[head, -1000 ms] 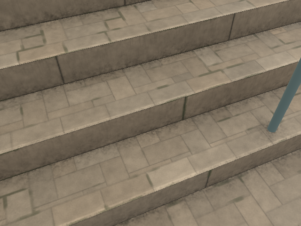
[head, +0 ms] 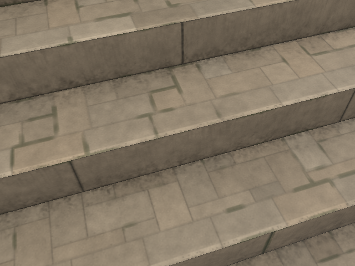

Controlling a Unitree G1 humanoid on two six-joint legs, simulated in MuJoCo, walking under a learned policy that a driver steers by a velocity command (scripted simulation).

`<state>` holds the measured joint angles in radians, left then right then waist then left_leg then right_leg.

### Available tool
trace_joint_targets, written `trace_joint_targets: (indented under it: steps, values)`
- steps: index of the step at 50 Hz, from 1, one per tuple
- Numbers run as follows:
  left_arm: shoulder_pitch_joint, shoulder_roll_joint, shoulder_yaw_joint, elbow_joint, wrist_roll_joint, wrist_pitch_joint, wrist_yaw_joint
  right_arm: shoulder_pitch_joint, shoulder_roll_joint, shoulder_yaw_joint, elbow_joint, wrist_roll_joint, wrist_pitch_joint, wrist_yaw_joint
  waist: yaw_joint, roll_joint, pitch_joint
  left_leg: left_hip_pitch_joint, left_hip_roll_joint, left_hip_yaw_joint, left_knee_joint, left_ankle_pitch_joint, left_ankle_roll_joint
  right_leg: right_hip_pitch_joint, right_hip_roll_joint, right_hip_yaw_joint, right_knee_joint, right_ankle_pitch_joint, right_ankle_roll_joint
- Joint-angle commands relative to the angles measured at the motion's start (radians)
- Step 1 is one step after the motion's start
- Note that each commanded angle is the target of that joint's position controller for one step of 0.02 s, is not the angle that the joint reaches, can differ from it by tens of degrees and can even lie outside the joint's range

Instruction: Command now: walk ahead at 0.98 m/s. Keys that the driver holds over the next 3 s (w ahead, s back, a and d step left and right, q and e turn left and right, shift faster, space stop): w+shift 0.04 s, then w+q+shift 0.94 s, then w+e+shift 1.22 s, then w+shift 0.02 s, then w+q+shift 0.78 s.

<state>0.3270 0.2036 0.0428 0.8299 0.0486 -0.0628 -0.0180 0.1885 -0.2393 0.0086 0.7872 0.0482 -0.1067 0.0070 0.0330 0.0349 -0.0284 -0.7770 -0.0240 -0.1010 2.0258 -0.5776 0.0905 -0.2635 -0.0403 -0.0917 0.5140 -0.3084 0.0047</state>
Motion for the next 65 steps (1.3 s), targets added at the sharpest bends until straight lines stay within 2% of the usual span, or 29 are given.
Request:
trace_joint_targets:
  steps: [1,3,5,8,10,12,13,15,16,21,23,24,26,27,28,29,31,33,35,43,45,47,48,49,50,53,57,62,65]
  values:
    - [0.053,-0.051,-0.053,0.115,-0.034,-0.002,0.004,-0.200,0.271,0.129,-0.340,-0.014,0.018,0.046,-0.113,-0.149,0.172,-0.727,0.071,-0.057,0.446,-0.152,0.037,0.089,-0.353,0.302,-0.314,0.189,-0.167]
    - [-0.206,0.079,-0.055,0.068,-0.047,0.004,0.016,-0.137,0.157,0.130,-0.416,-0.034,0.032,0.059,-0.269,-0.148,0.165,-0.315,0.100,-0.011,-0.018,0.073,-0.002,-0.411,-0.216,0.021,-0.498,0.021,-0.115]
    - [-0.251,0.148,-0.052,0.036,-0.046,-0.038,0.032,0.026,-0.006,0.077,-0.322,-0.034,0.043,0.023,-0.333,-0.100,0.010,0.378,-0.002,0.233,-0.336,0.342,-0.055,-0.597,-0.105,-0.171,-0.584,0.873,-0.181]
    - [-0.133,0.467,0.044,0.049,-0.044,-0.025,0.031,0.209,-0.093,0.008,-0.228,-0.091,0.047,-0.026,-0.367,-0.221,-0.330,0.447,-0.062,0.272,-0.628,0.121,-0.037,0.215,-0.259,-0.088,-0.134,2.287,-0.214]
    - [-0.218,0.375,0.041,-0.033,-0.018,0.012,0.048,0.286,-0.197,-0.038,-0.174,-0.046,0.053,0.006,-0.382,-0.184,-0.245,0.479,-0.095,0.123,-1.250,0.174,0.036,0.381,-0.236,-0.030,0.310,2.137,-0.226]
    - [-0.268,0.036,-0.012,-0.246,0.009,-0.076,0.000,0.252,-0.187,-0.029,-0.060,-0.132,0.052,0.013,-0.092,0.597,-0.049,0.653,0.113,-0.766,-1.632,0.829,0.213,-0.443,0.221,0.228,1.419,0.053,-0.094]
    - [-0.209,-0.031,-0.034,-0.269,-0.010,-0.113,-0.053,0.264,0.012,0.015,-0.015,-0.105,0.042,0.026,-0.054,0.297,-0.028,0.650,0.145,-0.798,-1.622,0.604,0.213,-0.638,0.210,0.291,1.693,-0.029,-0.126]
    - [-0.352,-0.141,-0.108,-0.383,0.003,-0.119,-0.058,0.344,0.041,0.015,0.062,-0.025,0.058,0.061,-0.022,-0.018,0.127,0.614,0.090,-0.472,-1.543,0.572,0.144,-0.915,0.164,0.153,1.849,-0.171,-0.114]
    - [-0.338,-0.195,-0.140,-0.403,0.006,-0.121,-0.056,0.320,0.076,0.024,0.085,-0.044,0.059,0.069,0.022,-0.054,0.117,0.564,0.063,-0.401,-1.530,0.514,0.121,-0.961,0.126,0.123,1.871,-0.133,-0.113]
    - [-0.518,-0.099,-0.181,-0.546,0.018,-0.093,-0.037,0.217,0.012,0.006,0.049,-0.046,0.033,-0.007,0.052,-0.012,0.183,0.207,0.025,-0.363,-1.823,0.443,0.147,-0.851,0.012,0.011,1.483,-0.169,-0.047]
    - [-0.657,-0.121,-0.216,-0.664,0.042,-0.089,0.009,0.314,-0.067,-0.017,0.072,0.025,0.048,-0.043,0.021,-0.104,-0.025,-0.035,0.001,-0.264,-2.001,0.780,0.143,-0.148,0.038,-0.136,0.790,-0.106,-0.028]
    - [-0.607,-0.077,-0.173,-0.646,0.006,-0.085,0.037,0.426,-0.070,-0.015,0.103,0.017,0.015,-0.063,0.045,-0.052,-0.198,-0.022,-0.006,-0.264,-1.891,1.428,0.137,0.185,0.143,-0.211,0.783,-0.088,0.000]
    - [-0.074,0.211,-0.017,-0.508,-0.029,-0.084,0.069,0.142,-0.357,-0.112,0.039,-0.044,-0.002,-0.041,0.362,0.230,-0.466,0.439,0.109,-0.355,-1.410,2.180,0.131,0.321,0.087,0.148,0.508,-0.280,-0.078]
    - [0.229,0.341,0.035,-0.360,-0.053,-0.075,0.060,0.039,-0.261,-0.096,-0.019,-0.088,-0.020,-0.037,0.376,-0.006,-0.615,0.413,0.078,-0.337,-1.053,1.769,0.140,0.555,-0.066,0.473,0.300,-0.460,-0.159]
    - [0.226,0.352,0.029,-0.261,-0.034,-0.059,0.064,0.045,0.000,-0.041,-0.123,-0.096,-0.029,0.008,0.201,-0.692,-0.597,0.011,-0.162,-0.250,-0.549,0.448,0.092,0.663,-0.344,1.159,-0.172,-0.527,-0.300]
    - [0.056,0.215,0.006,-0.280,-0.046,-0.036,0.095,-0.025,-0.032,-0.056,-0.151,-0.104,-0.042,0.051,0.179,-0.503,-0.301,-0.248,-0.151,-0.229,-0.024,0.379,0.057,0.461,-0.423,1.350,-0.312,-0.518,-0.344]
    - [-0.036,-0.095,-0.071,-0.118,-0.043,-0.024,0.064,-0.144,0.140,0.015,-0.295,-0.067,0.001,0.080,0.010,-0.126,0.082,-0.493,-0.065,-0.093,0.309,0.263,0.084,0.140,-0.350,0.774,-0.179,-0.374,-0.225]
    - [-0.056,-0.191,-0.081,0.013,-0.023,-0.020,0.022,0.034,0.188,0.048,-0.260,-0.033,0.038,0.085,-0.123,0.036,0.111,-0.434,0.034,-0.088,0.248,0.322,0.104,-0.031,-0.232,0.307,-0.097,-0.027,-0.085]
    - [-0.153,-0.134,-0.063,0.051,0.005,-0.020,0.004,0.026,0.174,0.061,-0.296,0.017,0.057,0.085,-0.189,0.014,0.153,-0.349,0.074,-0.082,0.024,0.353,0.077,-0.205,-0.202,0.043,-0.188,0.107,-0.052]
    - [0.085,0.206,-0.029,0.103,-0.027,-0.005,0.083,-0.484,0.099,0.123,-0.549,-0.019,0.086,0.075,-0.050,-0.005,0.053,-0.267,0.175,0.250,-0.519,0.225,-0.005,0.043,-0.207,-0.174,-0.540,0.416,-0.110]
    - [0.185,0.311,-0.019,0.113,-0.013,-0.035,0.097,-0.437,-0.005,0.062,-0.525,-0.011,0.067,0.095,-0.084,-0.140,-0.103,0.248,-0.020,0.428,-0.604,0.163,0.016,0.061,-0.245,-0.209,-0.329,1.654,-0.142]
    - [0.099,0.445,0.027,0.034,-0.014,-0.003,0.085,-0.006,-0.207,-0.047,-0.395,-0.012,0.082,0.104,-0.266,-0.269,-0.365,0.464,-0.125,0.297,-0.941,0.014,0.120,0.360,-0.283,-0.149,0.124,1.936,-0.185]
    - [0.072,0.396,0.032,-0.053,-0.035,-0.025,0.086,0.177,-0.305,-0.094,-0.330,-0.011,0.098,0.088,-0.302,-0.154,-0.417,0.862,-0.065,-0.090,-1.177,-0.006,0.202,-0.010,-0.232,-0.029,0.462,1.466,-0.146]
    - [-0.013,0.254,-0.008,-0.160,-0.002,-0.087,0.029,0.258,-0.416,-0.126,-0.257,-0.029,0.116,0.035,-0.209,0.318,-0.505,1.119,0.159,-0.840,-1.616,-0.378,0.349,-0.470,0.075,0.090,0.948,0.262,-0.090]
    - [-0.068,0.220,0.003,-0.157,-0.006,-0.128,-0.011,0.258,-0.288,-0.081,-0.231,-0.069,0.087,-0.012,-0.186,0.189,-0.575,1.093,0.253,-1.100,-1.787,-0.465,0.242,-0.569,0.059,0.357,1.332,0.221,-0.118]
    - [-0.272,-0.114,-0.102,-0.294,-0.038,-0.129,0.002,0.270,-0.048,-0.018,0.022,-0.059,0.022,0.044,-0.060,-0.115,-0.026,0.599,0.192,-0.536,-1.605,0.159,0.044,-0.880,-0.012,0.262,1.727,0.122,-0.147]
    - [-0.136,-0.171,-0.159,-0.263,-0.106,-0.053,-0.013,0.108,0.116,0.032,0.131,-0.128,0.028,0.060,0.120,-0.043,0.066,0.275,0.142,0.018,-1.593,0.562,-0.031,-0.961,0.040,0.325,1.816,0.199,-0.191]
    - [-0.454,-0.107,-0.194,-0.377,-0.073,0.006,0.021,0.220,0.021,0.061,0.194,-0.057,0.008,0.026,0.054,-0.032,0.076,-0.040,0.163,0.175,-1.952,0.559,0.022,-0.722,0.064,-0.032,1.357,0.316,-0.067]
    - [-0.414,-0.016,-0.148,-0.376,-0.044,-0.004,-0.014,0.284,-0.147,0.032,0.237,-0.072,-0.007,-0.018,0.090,0.098,-0.207,0.438,0.155,0.351,-1.810,1.848,-0.038,-0.373,0.100,-0.164,1.031,0.163,-0.128]
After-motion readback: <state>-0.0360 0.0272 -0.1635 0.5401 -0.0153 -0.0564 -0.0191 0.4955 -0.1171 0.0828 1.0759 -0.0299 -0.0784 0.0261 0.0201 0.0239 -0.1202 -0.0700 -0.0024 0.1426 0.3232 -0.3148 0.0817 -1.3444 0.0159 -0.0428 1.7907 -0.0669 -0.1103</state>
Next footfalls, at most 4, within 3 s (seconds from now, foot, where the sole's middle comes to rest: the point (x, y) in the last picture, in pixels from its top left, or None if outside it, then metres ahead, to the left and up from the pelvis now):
0.20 left None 0.27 0.07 -0.60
0.54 right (215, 197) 0.59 -0.05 -0.44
0.94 left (87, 123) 0.74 0.34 -0.27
1.38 right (66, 25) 1.01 0.42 -0.11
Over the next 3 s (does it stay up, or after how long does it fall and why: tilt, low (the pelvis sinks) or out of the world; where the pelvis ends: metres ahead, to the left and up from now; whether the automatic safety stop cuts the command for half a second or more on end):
stays up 2.08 0.47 1.18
